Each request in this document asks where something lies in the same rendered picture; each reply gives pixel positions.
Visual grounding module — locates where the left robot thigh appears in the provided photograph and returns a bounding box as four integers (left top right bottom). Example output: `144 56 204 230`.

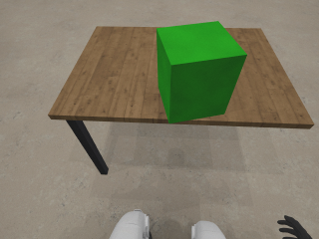
109 211 150 239

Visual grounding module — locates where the carton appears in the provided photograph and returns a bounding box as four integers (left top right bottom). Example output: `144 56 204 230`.
157 21 247 123

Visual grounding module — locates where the robot right hand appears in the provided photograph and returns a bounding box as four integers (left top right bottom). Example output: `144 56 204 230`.
277 215 312 239

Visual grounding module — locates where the table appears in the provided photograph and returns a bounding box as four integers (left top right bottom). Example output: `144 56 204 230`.
48 26 314 175

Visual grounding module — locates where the robot thigh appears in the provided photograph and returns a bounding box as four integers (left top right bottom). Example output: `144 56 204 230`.
191 220 226 239
109 211 150 239

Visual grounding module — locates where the right robot thigh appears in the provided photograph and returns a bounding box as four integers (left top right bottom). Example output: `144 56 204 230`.
191 220 226 239

